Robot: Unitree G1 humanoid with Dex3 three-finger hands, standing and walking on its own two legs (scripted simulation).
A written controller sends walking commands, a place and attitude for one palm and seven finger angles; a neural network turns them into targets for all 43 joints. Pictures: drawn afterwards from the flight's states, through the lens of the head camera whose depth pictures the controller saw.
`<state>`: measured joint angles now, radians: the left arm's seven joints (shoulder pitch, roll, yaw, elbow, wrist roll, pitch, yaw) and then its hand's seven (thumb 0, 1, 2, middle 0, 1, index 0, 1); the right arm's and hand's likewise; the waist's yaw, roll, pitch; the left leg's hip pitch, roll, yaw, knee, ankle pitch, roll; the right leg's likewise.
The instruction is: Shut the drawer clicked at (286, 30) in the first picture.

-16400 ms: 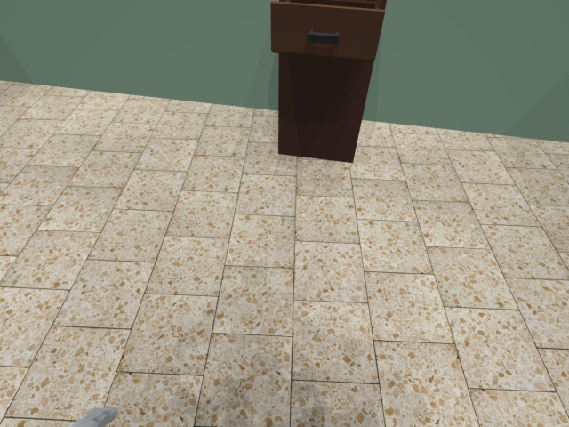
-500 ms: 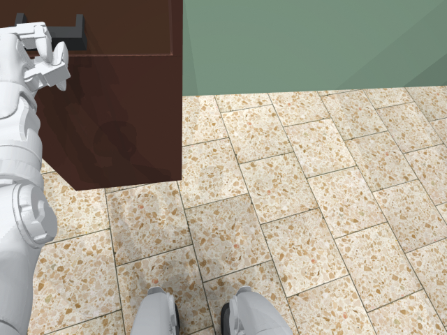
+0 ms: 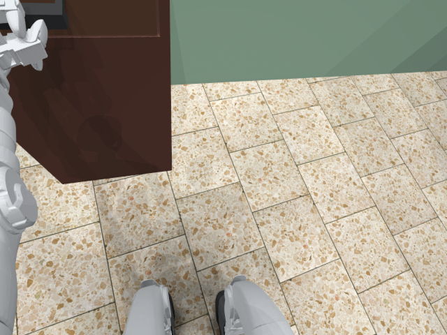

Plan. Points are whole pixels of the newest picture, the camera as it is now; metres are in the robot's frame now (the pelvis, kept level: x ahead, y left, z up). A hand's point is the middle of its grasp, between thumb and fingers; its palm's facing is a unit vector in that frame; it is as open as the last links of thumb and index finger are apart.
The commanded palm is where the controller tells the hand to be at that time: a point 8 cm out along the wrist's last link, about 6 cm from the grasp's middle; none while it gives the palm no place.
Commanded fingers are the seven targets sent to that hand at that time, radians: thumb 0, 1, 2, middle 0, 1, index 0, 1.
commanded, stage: pull the fist back off the drawer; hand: left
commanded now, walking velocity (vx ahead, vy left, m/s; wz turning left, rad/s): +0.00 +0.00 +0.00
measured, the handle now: (27, 6) +0.63 +0.24 +0.10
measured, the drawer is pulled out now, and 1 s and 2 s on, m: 0.00 0.00 0.00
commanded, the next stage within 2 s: draw the hand back to the body in 0.42 s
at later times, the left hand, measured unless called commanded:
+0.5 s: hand (47, 45) +0.56 +0.20 +0.10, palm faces +0.11 -0.99 -0.02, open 3.2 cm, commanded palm +0.53 +0.24 +0.10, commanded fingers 0.00 0.90 0.90 -1.40 -1.60 -1.40 -1.60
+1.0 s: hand (1, 95) +0.43 +0.22 +0.15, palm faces +0.11 -0.99 -0.04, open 3.3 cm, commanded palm +0.39 +0.26 +0.17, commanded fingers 0.00 0.90 0.90 -1.40 -1.60 -1.40 -1.60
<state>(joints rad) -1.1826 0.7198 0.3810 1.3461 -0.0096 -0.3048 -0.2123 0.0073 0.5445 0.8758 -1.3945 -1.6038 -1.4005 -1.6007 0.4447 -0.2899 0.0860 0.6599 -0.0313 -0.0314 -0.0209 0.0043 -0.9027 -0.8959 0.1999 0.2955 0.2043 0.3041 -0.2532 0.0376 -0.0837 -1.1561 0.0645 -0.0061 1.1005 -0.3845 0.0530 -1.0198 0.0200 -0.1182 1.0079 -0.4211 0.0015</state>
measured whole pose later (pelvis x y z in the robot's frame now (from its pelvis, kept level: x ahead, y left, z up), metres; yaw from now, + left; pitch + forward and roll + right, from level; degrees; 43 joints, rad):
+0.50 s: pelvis +0.04 +0.00 +0.02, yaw -1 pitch +21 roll -4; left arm -0.90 0.53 0.43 1.15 -0.05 -0.36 -0.15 0.01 0.83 0.88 -1.40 -1.60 -1.40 -1.60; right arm 0.42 -0.27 0.04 0.62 -0.02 0.06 0.02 0.00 -0.90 -0.90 0.20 0.30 0.20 0.30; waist -0.19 0.03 -0.11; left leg -0.96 0.07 0.05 1.01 -0.42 0.05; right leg -0.85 0.02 -0.06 0.93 -0.45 0.01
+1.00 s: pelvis +0.07 -0.01 +0.06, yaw +2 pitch +11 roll -2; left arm -0.25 0.34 0.30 0.43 -0.25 -0.17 -0.21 0.01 0.90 0.90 -1.40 -1.60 -1.40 -1.60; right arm 0.27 -0.27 0.01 0.56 0.06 0.01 -0.03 0.01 -0.91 -0.90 0.20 0.30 0.20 0.30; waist -0.04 0.05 -0.11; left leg -0.58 0.04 0.04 0.78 -0.39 0.03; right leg -0.47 0.01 -0.06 0.71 -0.42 0.00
